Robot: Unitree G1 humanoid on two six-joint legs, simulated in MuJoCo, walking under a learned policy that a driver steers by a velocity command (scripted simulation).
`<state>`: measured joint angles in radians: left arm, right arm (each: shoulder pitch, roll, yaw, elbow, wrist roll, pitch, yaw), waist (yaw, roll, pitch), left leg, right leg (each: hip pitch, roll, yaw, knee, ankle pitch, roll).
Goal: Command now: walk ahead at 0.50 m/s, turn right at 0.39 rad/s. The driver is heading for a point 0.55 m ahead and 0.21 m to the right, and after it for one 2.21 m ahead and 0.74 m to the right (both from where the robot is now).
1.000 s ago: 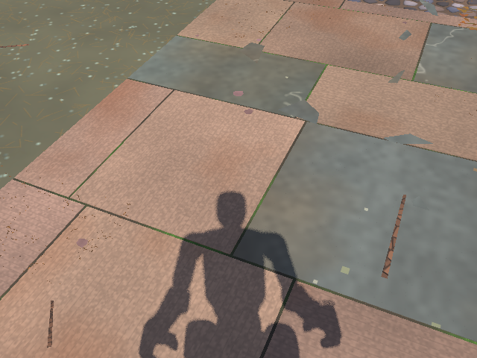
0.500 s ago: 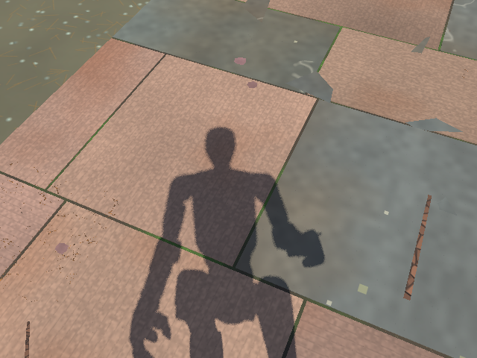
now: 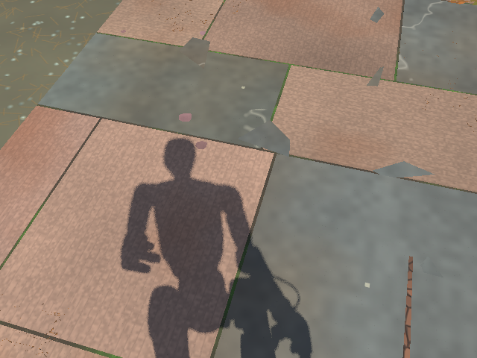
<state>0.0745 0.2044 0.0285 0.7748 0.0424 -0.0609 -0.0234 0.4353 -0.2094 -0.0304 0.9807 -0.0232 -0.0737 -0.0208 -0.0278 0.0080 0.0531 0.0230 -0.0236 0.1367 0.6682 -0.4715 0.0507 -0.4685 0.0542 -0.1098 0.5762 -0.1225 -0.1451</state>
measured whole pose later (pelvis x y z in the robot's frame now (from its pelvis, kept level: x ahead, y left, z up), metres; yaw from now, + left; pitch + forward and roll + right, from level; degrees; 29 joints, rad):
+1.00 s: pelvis +0.51 -0.08 +0.00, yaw -34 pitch +1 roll +2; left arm 0.05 0.25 0.03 0.68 0.06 -0.03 -0.06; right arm 0.38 -0.24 -0.04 0.87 0.00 -0.05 -0.02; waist -0.06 -0.03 0.06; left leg -0.05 0.06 0.26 0.58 -0.46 -0.02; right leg -0.47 0.02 -0.06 0.54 -0.07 -0.12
